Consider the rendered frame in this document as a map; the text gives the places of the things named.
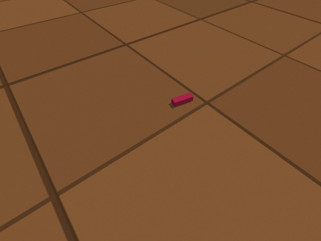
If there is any carton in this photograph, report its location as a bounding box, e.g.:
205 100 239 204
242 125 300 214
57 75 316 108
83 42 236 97
171 93 194 107

